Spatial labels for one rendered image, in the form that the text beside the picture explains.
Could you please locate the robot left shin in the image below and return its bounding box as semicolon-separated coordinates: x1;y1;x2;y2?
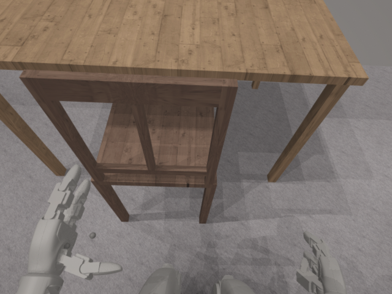
162;263;174;269

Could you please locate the chair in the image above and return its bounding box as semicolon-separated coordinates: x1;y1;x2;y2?
19;70;238;224

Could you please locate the robot left hand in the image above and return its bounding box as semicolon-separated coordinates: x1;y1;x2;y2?
28;164;123;281

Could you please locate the table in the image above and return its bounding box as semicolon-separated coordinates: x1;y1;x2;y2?
0;0;369;183

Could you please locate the robot right hand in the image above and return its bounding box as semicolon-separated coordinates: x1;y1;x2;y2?
296;231;347;294

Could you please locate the left robot forearm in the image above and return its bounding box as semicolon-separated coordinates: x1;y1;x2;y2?
16;273;64;294

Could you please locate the robot left thigh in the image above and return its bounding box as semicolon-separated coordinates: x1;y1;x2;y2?
139;268;182;294

